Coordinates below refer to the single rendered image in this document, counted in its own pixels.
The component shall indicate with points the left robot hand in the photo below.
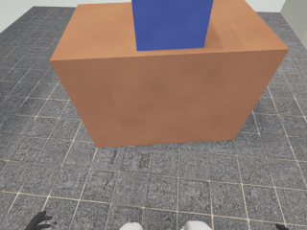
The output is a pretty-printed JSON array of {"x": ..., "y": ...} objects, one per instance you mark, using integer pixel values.
[{"x": 33, "y": 225}]

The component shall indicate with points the right robot thigh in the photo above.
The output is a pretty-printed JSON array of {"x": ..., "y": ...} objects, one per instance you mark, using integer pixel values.
[{"x": 195, "y": 225}]

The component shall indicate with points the pedestal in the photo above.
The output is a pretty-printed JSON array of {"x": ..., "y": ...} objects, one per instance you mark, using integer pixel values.
[{"x": 127, "y": 97}]

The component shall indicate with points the carton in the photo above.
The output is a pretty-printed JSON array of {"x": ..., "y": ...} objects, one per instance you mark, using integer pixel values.
[{"x": 170, "y": 24}]

